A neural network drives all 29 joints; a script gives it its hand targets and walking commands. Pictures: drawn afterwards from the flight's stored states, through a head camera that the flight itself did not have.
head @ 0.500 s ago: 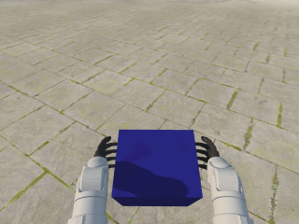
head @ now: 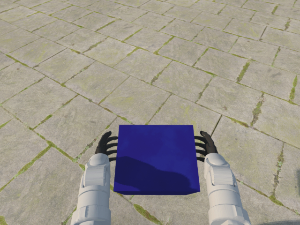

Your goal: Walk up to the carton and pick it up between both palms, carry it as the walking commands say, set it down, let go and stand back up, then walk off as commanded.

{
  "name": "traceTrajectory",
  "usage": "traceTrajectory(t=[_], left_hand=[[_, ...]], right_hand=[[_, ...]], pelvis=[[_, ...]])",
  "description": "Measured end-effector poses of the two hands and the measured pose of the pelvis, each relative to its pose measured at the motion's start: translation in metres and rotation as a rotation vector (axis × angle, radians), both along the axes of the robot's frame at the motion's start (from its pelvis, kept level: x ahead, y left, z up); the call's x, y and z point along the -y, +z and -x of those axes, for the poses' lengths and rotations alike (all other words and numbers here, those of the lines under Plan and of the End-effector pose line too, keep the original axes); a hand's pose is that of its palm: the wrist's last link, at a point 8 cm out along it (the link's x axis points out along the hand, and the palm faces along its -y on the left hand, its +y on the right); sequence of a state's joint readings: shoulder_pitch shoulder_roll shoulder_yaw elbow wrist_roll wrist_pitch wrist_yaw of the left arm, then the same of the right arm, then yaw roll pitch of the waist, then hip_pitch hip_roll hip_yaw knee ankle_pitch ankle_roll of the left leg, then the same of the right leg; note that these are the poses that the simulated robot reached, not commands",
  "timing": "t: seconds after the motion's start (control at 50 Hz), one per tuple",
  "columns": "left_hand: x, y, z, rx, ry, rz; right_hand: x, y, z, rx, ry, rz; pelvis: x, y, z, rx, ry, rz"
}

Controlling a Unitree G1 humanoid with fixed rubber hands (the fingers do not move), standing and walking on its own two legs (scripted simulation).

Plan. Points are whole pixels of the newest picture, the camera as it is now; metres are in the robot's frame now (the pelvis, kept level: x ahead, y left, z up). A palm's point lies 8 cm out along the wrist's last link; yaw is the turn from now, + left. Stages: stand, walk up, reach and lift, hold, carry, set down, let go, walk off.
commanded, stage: set down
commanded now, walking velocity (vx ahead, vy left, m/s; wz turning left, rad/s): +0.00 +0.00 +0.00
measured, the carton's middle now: (155, 163) +0.33 +0.03 -0.09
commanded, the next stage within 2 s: none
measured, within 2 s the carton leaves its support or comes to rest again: neither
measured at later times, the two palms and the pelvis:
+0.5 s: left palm (107, 164) +0.32 +0.18 -0.10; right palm (200, 164) +0.34 -0.12 -0.10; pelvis -0.04 +0.00 -0.05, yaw +0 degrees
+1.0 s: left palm (112, 166) +0.35 +0.19 -0.19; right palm (193, 166) +0.37 -0.12 -0.19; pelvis -0.04 +0.00 -0.13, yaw +0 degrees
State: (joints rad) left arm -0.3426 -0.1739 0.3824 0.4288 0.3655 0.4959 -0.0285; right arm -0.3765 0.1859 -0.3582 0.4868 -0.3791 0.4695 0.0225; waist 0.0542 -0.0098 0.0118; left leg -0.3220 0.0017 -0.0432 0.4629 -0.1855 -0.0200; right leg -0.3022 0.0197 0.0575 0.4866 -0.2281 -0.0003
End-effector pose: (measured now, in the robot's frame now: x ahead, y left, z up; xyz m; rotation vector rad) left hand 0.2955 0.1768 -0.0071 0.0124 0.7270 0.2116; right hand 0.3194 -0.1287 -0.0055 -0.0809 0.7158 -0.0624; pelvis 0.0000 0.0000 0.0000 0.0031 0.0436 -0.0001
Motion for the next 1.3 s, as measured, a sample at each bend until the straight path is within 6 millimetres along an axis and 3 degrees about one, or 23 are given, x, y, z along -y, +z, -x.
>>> traceTrajectory(t=[0.4,0.94,1.3], left_hand=[[-0.004,-0.075,-0.013,0.018,0.025,0.01],[-0.011,-0.173,-0.047,0.02,0.034,0.022],[-0.011,-0.238,-0.06,0.03,0.045,0.016]], right_hand=[[-0.005,-0.077,-0.011,0.016,-0.033,-0.025],[-0.011,-0.177,-0.051,0.018,-0.034,-0.049],[-0.013,-0.24,-0.065,0.034,-0.05,-0.041]], pelvis=[[-0.001,-0.039,0.031,-0.311,-0.007,0.0],[-0.001,-0.119,0.043,-0.634,-0.003,-0.003],[0.001,-0.179,0.053,-0.721,-0.002,0.002]])
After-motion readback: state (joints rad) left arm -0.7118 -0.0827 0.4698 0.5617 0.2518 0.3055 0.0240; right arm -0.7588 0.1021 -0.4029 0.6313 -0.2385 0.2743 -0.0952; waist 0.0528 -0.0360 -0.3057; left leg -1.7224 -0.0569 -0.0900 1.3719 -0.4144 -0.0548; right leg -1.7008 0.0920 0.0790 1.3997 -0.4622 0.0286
